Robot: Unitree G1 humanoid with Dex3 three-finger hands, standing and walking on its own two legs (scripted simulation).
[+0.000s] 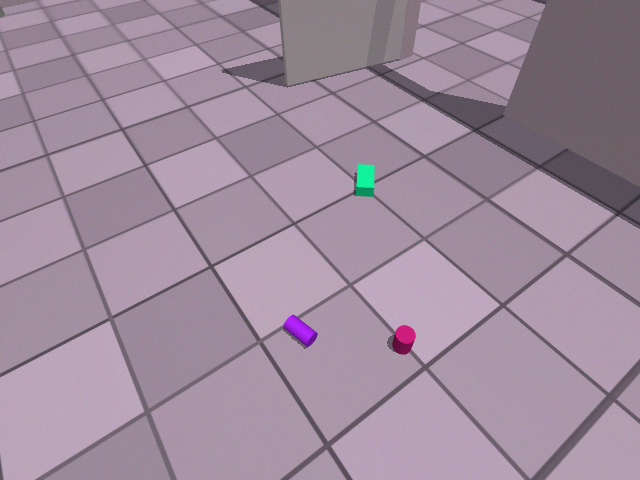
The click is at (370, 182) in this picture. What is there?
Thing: lying carton
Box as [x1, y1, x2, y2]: [356, 164, 373, 196]
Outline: 358,164 356,195 372,196 373,165
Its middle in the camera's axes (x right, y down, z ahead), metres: +0.22 -0.28 +1.85
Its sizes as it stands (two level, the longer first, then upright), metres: 0.168 0.082 0.056
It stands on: the floor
